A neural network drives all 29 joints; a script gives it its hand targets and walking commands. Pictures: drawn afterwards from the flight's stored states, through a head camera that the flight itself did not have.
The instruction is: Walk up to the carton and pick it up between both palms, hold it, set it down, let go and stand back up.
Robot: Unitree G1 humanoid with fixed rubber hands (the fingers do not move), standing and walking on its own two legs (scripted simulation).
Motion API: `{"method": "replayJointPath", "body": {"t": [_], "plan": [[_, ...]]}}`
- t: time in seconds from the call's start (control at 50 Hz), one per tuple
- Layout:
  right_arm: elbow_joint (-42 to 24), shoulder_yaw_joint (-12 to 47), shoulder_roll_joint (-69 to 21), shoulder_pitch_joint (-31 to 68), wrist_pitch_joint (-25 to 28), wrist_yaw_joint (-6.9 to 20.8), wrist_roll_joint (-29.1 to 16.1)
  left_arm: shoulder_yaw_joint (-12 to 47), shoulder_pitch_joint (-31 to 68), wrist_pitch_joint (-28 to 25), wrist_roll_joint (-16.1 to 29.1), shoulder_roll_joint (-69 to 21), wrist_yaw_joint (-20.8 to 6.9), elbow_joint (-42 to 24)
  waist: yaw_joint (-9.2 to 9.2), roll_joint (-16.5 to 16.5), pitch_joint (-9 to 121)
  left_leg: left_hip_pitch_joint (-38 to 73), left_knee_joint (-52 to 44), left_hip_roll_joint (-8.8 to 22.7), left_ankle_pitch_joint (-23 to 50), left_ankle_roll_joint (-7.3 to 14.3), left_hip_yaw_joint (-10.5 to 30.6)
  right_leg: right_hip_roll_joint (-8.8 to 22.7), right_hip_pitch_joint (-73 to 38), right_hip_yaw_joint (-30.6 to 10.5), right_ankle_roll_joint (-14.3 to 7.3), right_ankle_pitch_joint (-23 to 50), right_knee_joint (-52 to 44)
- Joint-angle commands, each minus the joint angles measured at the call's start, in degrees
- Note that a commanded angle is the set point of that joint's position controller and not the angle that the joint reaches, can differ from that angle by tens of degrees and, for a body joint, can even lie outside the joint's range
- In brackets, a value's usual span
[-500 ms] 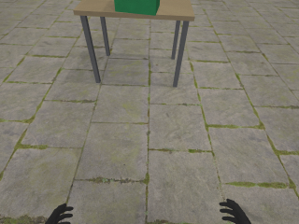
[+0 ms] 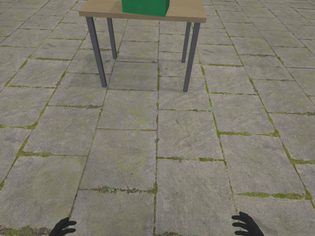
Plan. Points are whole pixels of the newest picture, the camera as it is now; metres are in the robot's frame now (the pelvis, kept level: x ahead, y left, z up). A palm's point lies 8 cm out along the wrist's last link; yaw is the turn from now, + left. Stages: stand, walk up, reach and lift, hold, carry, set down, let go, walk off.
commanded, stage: stand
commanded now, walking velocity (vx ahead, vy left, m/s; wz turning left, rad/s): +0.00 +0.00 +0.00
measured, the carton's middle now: out of the picture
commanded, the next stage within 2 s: walk up in 0.22 s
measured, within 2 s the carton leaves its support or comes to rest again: neither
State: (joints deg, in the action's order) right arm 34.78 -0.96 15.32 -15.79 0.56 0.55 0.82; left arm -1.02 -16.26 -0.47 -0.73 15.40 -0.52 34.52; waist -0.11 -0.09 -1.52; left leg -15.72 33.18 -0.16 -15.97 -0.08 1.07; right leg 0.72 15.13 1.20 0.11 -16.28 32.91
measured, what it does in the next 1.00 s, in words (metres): walks ahead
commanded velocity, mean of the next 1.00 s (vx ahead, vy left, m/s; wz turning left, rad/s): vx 0.00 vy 0.00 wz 0.00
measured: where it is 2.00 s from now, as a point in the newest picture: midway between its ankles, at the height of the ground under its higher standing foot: (150, 172)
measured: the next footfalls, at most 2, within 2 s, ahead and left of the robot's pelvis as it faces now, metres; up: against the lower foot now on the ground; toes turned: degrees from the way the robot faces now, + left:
right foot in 1.04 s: +0.36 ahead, -0.14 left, +0.00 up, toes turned -6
left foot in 1.52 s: +0.59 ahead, +0.14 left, +0.00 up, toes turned +4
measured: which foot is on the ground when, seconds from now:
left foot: down 0.00-1.00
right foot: down 0.00-0.64, up 0.66-1.00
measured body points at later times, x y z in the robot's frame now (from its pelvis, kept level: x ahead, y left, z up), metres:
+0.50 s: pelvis +0.01 +0.00 +0.00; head +0.00 +0.00 +0.45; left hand +0.12 +0.27 -0.10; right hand +0.13 -0.26 -0.09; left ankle +0.01 +0.12 -0.72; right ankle +0.01 -0.12 -0.72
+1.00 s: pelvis +0.17 -0.01 -0.01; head +0.19 -0.01 +0.44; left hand +0.37 +0.22 -0.09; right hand +0.13 -0.29 -0.12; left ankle +0.04 +0.12 -0.73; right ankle +0.32 -0.14 -0.72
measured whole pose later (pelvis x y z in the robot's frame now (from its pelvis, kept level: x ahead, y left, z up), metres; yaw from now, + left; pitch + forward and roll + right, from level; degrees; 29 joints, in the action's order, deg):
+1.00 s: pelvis +0.17 -0.01 -0.01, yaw -2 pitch -1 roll +1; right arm 42.2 -2.5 17.7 -30.9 3.8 0.6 2.4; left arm -2.8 -12.5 -1.4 -2.9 14.2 -3.3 32.1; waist 5.2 1.0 -3.1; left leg 3.8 23.4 1.5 -25.7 -0.2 -5.0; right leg 3.5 29.6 2.8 -1.3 -7.0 35.5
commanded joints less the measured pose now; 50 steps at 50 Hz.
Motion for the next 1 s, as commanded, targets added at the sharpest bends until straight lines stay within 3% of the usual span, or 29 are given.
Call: {"method": "replayJointPath", "body": {"t": [0.0,0.38,0.4,0.42,0.44,0.46,0.5,0.52,0.54,0.56,0.58,0.6,0.62,0.64,0.66,0.68,0.74,0.8,0.86,0.92,0.96,0.98], "plan": [[-4.6,-2.1,6.7,0.7,1.0,-0.2,0.0,-1.9,0.5,-0.9,0.0,6.8,0.2,-4.2,0.0,-0.1,1.5,-0.6,-6.3,4.8,3.8,2.0,5.5,4.7,0.0,-5.6,-2.1,2.8,-6.2],[-4.0,-2.0,6.8,0.3,0.9,-0.3,-0.1,-1.8,0.0,-0.8,0.1,6.9,0.3,-3.5,-0.02,-0.1,1.4,-0.5,-6.5,4.7,4.2,2.0,5.7,4.8,-0.3,-5.5,-2.1,2.9,-6.6],[-3.6,-4.3,7.8,-4.4,1.4,0.9,2.6,-4.2,-5.8,-1.5,-2.1,8.0,-0.8,-2.8,-0.26,-0.2,9.5,1.8,-3.0,3.2,-26.9,4.3,5.3,3.7,-2.5,-6.7,-4.7,-27.3,-3.6],[-3.7,-4.5,8.0,-4.1,1.4,1.3,3.0,-4.4,-6.2,-1.5,-2.4,8.7,-1.2,-2.6,-0.41,0.3,2.0,-4.5,-2.6,3.9,-32.8,5.0,7.8,5.3,2.7,-10.5,-5.9,-34.2,-4.8],[-4.1,-4.7,7.8,-3.3,1.5,1.7,2.7,-4.8,-6.1,-1.6,-2.4,9.1,-1.5,-2.6,-0.68,1.2,-3.8,-9.5,-1.7,4.9,-31.1,5.1,8.2,7.4,4.4,-13.7,-7.2,-34.4,-6.4],[-4.3,-4.3,6.6,-2.1,1.9,2.1,2.2,-4.8,-6.8,-2.0,-2.3,9.1,-1.6,-2.0,-1.5,2.5,-6.0,-12.3,0.5,4.9,-23.9,4.4,6.4,9.6,2.0,-16.5,-8.5,-31.0,-8.8],[-5.5,-3.6,4.6,0.3,2.8,2.7,1.8,-5.6,-8.3,-2.8,-2.5,12.0,-1.3,-0.6,-2.94,7.3,-5.7,-17.5,6.0,1.1,-6.8,1.4,-3.7,15.3,-7.5,-23.8,-12.2,-27.7,-17.4],[-6.0,-3.6,4.2,0.5,2.9,2.7,1.9,-5.8,-7.1,-2.6,-2.5,12.8,-1.0,-0.3,-2.78,8.5,-4.9,-16.0,4.8,2.0,-7.3,1.6,-3.3,17.1,-7.1,-25.2,-13.3,-27.6,-18.5],[-6.1,-4.1,4.6,0.4,3.1,2.7,2.1,-5.6,-6.3,-2.3,-2.3,12.3,-1.0,0.2,-2.38,7.8,-4.8,-10.0,3.8,2.0,-9.4,2.1,-2.3,16.5,-0.6,-23.6,-12.7,-29.8,-18.6],[-5.6,-4.7,4.7,-2.4,3.3,2.8,2.1,-5.0,-4.1,-1.9,-2.0,11.7,-1.2,0.3,-0.23,7.0,-5.3,-0.7,1.6,1.2,-10.3,3.0,-2.1,14.4,8.3,-19.7,-10.9,-31.7,-17.1],[-4.2,-5.3,5.1,-8.9,3.6,2.6,1.9,-4.4,0.1,-1.4,-1.6,10.5,-1.4,-0.8,3.93,5.6,-5.1,11.4,-2.8,0.5,-11.1,4.4,-1.0,10.1,18.5,-13.2,-7.9,-31.9,-11.4],[-1.7,-6.4,8.0,-17.3,4.0,2.0,2.1,-3.1,4.6,-1.1,-1.3,6.2,-1.7,-3.1,8.97,-2.0,-4.4,23.3,-10.5,6.3,-19.9,7.0,10.3,2.6,30.8,-3.8,-2.7,-27.3,3.6],[-0.1,-7.3,13.7,-22.1,4.2,1.0,2.7,-1.3,4.5,-1.3,-1.3,1.4,-1.7,-5.3,10.39,-13.9,-5.2,26.0,-22.4,20.3,-34.7,11.5,35.4,-3.0,39.3,3.1,0.4,-17.4,24.5],[1.3,-6.8,13.7,-20.7,3.7,-0.4,3.5,-2.4,3.3,-1.0,-2.4,5.3,-1.4,-5.8,8.83,-4.7,-8.6,23.1,-23.6,25.5,-32.7,14.6,38.7,1.4,40.0,-4.6,-0.7,-15.8,27.5],[0.5,-6.1,12.0,-18.0,4.0,-1.3,4.0,-2.9,0.3,-0.8,-2.2,7.0,-1.5,-4.8,6.23,0.3,-9.1,21.1,-21.8,23.6,-26.7,13.5,34.0,2.0,38.9,-5.9,-0.8,-10.9,30.4],[0.5,-5.6,11.5,-15.5,4.2,-1.6,3.9,-3.1,-0.6,-0.9,-1.9,7.0,-1.8,-4.5,5.11,0.5,-9.3,18.3,-21.2,21.9,-19.8,12.9,28.5,3.1,36.6,-6.2,-0.8,-7.5,30.2],[1.2,-4.3,9.6,-10.1,4.6,-1.3,2.5,-3.3,-2.2,-1.4,-2.0,6.0,-2.7,-4.0,2.91,-4.9,-7.7,11.9,-23.1,15.3,-7.0,11.1,13.3,4.2,28.7,-3.9,0.8,0.1,26.4],[3.2,-3.6,8.5,-10.7,4.8,-0.8,1.5,-2.8,1.2,-1.1,-1.5,4.4,-3.2,-5.4,2.7,-8.3,-8.0,8.4,-22.4,11.4,5.7,11.2,4.7,3.7,23.8,-0.6,1.7,5.1,18.1],[3.7,-3.7,9.9,-12.4,4.7,-0.2,1.3,-2.6,5.0,-1.4,-1.6,3.1,-3.2,-6.6,3.48,-8.8,-7.4,6.8,-20.2,10.1,9.6,10.2,0.7,3.0,16.7,1.7,0.4,10.1,6.8],[3.5,-4.2,11.9,-13.5,4.3,-0.2,1.4,-3.4,5.0,-1.7,-2.3,3.2,-2.8,-6.5,3.58,-7.4,-6.6,6.3,-19.2,13.9,7.8,11.5,1.8,2.4,9.8,2.6,-1.7,11.5,3.2],[2.9,-4.1,12.1,-13.5,3.7,-0.2,1.7,-4.1,1.7,-2.1,-2.4,3.8,-1.9,-5.6,1.7,-5.3,-6.2,7.9,-13.8,14.9,11.2,10.8,1.7,1.4,5.8,2.9,-2.8,8.3,0.7],[2.5,-3.8,11.6,-13.2,3.3,-0.2,1.8,-4.8,-3.6,-2.5,-2.6,5.1,-1.2,-4.2,-1.41,-2.2,-3.7,6.3,-4.5,13.2,15.4,9.5,-0.8,-0.2,-1.7,3.5,-3.9,7.1,-1.3]]}}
